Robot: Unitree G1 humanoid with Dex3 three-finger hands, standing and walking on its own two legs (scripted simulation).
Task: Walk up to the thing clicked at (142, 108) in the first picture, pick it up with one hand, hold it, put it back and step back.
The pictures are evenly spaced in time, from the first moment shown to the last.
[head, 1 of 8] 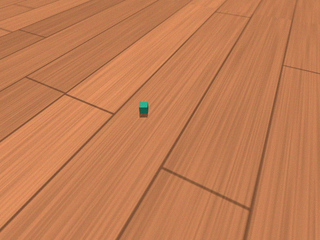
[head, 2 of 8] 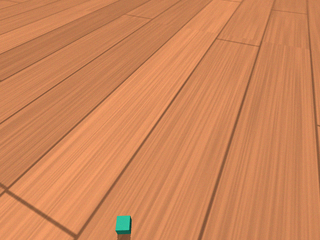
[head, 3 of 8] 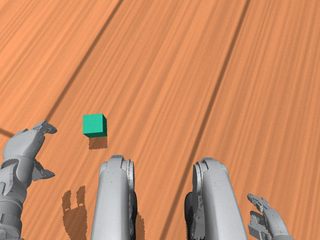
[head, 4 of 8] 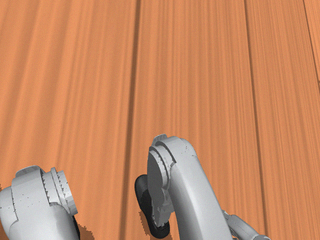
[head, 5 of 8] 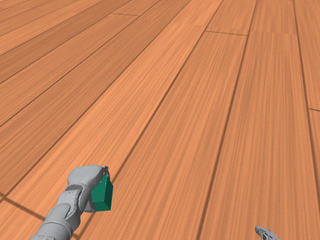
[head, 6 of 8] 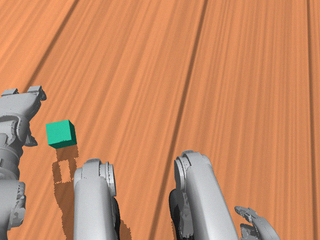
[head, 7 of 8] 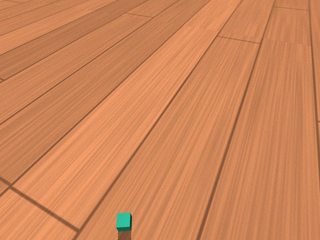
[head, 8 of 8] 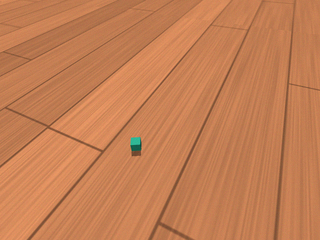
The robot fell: no
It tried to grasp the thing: yes
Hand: left
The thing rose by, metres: 0.67
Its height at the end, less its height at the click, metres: +0.00
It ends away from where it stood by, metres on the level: 0.01
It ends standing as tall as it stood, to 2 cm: yes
